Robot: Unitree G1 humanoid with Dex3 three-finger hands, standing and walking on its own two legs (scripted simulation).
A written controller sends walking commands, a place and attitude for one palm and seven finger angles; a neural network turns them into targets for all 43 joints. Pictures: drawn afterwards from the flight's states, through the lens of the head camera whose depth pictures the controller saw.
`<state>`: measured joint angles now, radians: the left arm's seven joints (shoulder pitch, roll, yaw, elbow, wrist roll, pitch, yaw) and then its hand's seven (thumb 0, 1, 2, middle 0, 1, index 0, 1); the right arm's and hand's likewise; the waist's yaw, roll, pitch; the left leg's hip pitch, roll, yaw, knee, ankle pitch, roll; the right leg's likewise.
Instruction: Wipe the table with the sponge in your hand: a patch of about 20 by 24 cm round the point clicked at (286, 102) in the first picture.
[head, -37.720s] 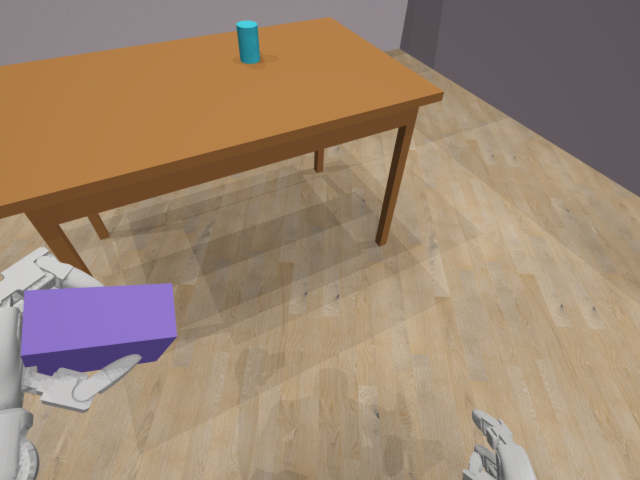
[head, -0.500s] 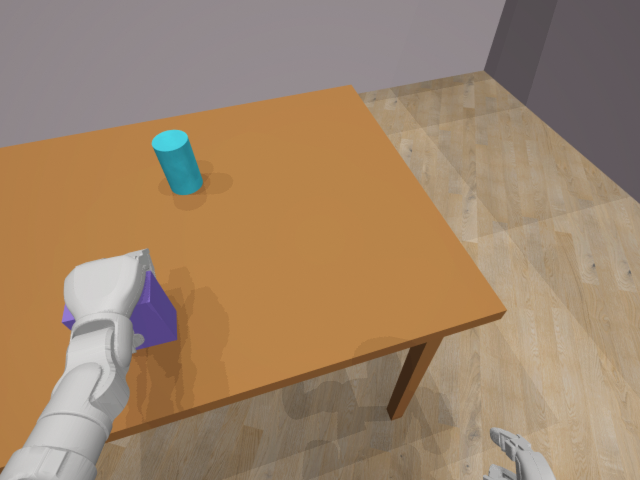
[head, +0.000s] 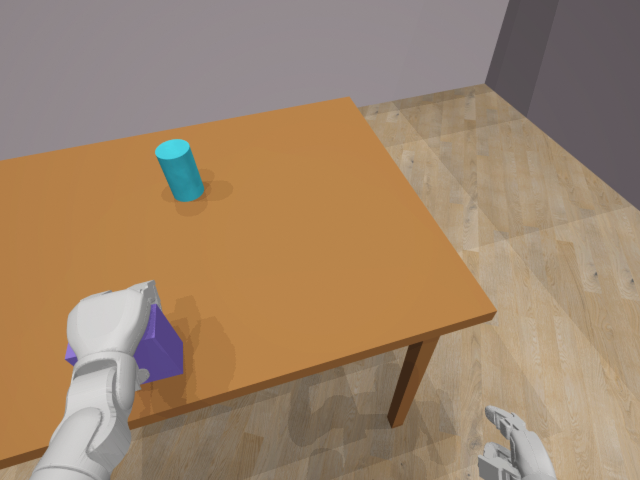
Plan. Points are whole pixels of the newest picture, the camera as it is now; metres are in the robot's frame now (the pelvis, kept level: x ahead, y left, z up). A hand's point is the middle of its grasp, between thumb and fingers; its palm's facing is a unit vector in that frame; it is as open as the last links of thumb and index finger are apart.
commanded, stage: lift the sponge slowly off the table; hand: left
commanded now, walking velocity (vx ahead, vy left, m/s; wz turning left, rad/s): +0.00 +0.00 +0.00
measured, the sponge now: (136, 355) +0.26 +0.30 -0.02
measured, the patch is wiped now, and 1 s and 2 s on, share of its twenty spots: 1.00 1.00 1.00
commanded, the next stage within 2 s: none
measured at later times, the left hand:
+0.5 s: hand (127, 348) +0.25 +0.29 +0.02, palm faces -0.07 -0.08 -0.99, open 9.5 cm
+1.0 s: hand (113, 346) +0.24 +0.29 +0.05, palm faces -0.02 -0.10 -0.99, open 9.5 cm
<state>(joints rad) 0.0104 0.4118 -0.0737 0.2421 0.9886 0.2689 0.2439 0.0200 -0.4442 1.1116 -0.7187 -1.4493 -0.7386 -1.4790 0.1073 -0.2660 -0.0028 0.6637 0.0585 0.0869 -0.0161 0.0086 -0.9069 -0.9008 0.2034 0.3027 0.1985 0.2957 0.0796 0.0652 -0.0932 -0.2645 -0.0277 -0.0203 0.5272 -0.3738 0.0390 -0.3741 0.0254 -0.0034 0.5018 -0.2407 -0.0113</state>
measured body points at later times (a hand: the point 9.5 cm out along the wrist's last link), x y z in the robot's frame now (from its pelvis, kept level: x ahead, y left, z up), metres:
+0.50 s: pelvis +0.00 +0.00 +0.00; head +0.01 -0.02 +0.45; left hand +0.25 +0.29 +0.07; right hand +0.20 -0.22 -0.10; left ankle -0.07 +0.09 -0.73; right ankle +0.00 -0.12 -0.73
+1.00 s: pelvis -0.01 +0.00 +0.01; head +0.00 -0.03 +0.46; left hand +0.24 +0.29 +0.11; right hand +0.23 -0.20 -0.08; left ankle -0.07 +0.09 -0.73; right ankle +0.00 -0.12 -0.73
